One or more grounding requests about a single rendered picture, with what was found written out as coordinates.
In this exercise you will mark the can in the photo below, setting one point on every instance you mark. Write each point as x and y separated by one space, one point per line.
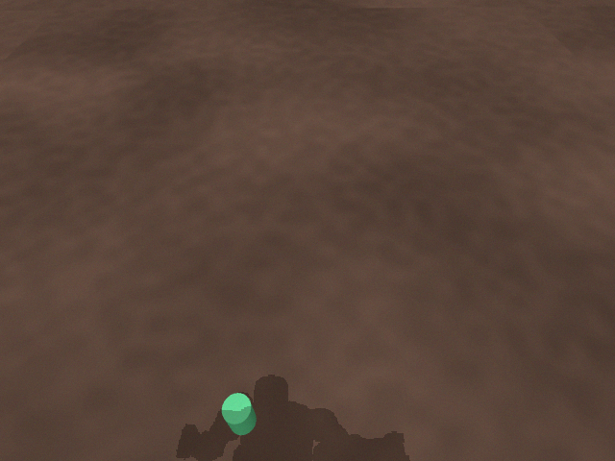
239 413

